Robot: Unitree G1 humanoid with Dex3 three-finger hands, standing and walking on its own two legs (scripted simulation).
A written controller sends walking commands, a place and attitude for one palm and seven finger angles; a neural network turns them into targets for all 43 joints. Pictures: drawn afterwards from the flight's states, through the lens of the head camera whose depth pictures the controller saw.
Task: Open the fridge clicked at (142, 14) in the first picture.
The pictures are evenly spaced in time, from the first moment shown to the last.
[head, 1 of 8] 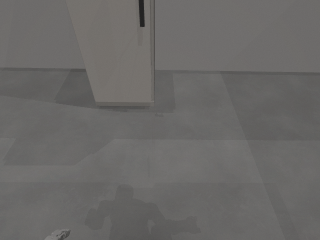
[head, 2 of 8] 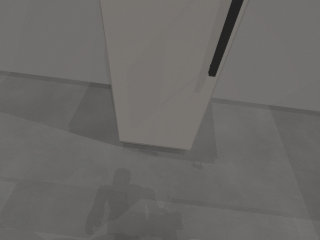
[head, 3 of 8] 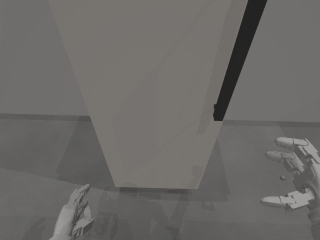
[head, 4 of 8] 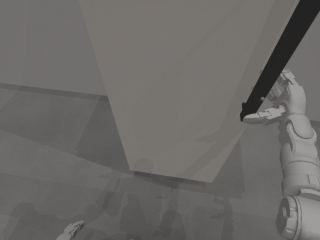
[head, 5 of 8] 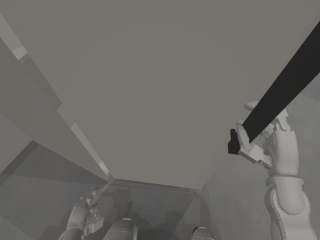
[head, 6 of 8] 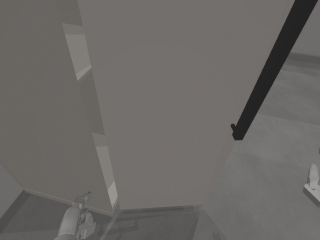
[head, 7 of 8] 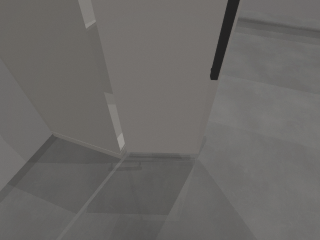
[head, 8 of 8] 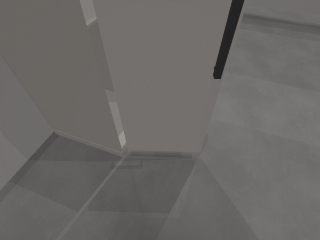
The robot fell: no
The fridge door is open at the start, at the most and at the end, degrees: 0 76 71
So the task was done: yes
